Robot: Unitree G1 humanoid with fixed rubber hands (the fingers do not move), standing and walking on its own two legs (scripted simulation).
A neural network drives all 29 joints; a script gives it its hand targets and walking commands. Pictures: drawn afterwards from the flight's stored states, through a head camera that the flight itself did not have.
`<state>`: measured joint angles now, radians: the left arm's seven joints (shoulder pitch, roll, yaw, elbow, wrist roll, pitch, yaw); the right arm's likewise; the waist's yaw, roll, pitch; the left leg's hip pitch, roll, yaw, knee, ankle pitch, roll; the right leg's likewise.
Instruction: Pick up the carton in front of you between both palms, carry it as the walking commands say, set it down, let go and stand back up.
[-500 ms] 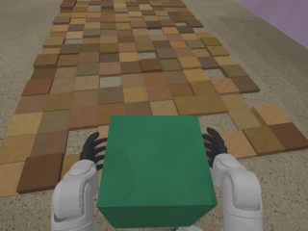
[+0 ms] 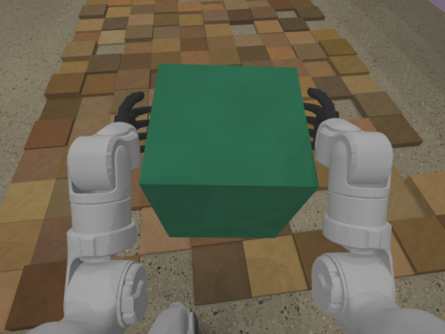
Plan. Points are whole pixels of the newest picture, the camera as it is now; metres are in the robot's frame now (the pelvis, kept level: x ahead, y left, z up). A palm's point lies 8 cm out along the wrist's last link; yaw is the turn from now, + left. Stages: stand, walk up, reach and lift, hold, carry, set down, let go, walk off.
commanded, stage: carry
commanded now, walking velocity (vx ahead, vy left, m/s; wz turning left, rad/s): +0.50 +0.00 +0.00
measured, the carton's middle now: (225, 162) +0.38 +0.01 +0.10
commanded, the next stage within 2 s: none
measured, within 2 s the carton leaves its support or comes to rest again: neither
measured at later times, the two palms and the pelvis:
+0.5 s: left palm (163, 34) +0.73 +0.15 +0.15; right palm (286, 35) +0.73 -0.14 +0.14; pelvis +0.34 +0.01 +0.00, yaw +0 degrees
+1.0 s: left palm out of the picture +0.99 +0.17 +0.15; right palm out of the picture +0.96 -0.12 +0.15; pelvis +0.68 +0.05 +0.05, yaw -2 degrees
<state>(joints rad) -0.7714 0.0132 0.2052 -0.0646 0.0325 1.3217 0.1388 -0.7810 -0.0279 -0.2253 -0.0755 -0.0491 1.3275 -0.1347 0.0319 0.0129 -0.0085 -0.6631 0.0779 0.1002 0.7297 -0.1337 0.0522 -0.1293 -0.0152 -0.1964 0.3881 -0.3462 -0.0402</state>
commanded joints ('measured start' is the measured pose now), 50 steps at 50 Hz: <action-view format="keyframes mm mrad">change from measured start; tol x32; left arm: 1 -766 -870 -580 27 -433 1 -232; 32 -754 -1088 -679 -183 -452 -30 -261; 50 -70 -1029 -714 -307 -221 -56 -252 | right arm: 1 -725 911 603 83 429 7 208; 12 -959 1139 486 5 465 -3 218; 50 -148 1093 829 -355 395 -49 304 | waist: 1 22 -177 -310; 6 -121 375 -658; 22 26 132 -569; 25 61 -335 -744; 40 -84 -153 -492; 43 -87 319 -534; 50 -51 72 -429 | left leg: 1 62 -54 61 -121 49 30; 4 526 -123 127 -242 51 42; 6 1065 259 -571 -293 39 251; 22 674 54 43 -2 680 31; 24 210 -52 -53 345 -287 -12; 28 -193 -75 -137 586 -326 -7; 35 -106 -80 -44 137 -220 -44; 40 547 -139 135 -250 69 -1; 43 984 279 -666 -382 249 197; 50 823 197 -315 -399 426 112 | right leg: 1 250 -201 92 20 628 -104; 4 105 -126 -8 416 685 -32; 6 -471 69 112 899 -141 32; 8 -687 28 198 1035 -149 -1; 18 -593 13 113 375 112 19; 22 34 104 -35 96 347 -43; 25 646 -319 691 121 460 -277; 40 64 -150 82 212 766 -39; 43 -523 93 132 857 -130 71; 50 -527 -29 160 586 -26 49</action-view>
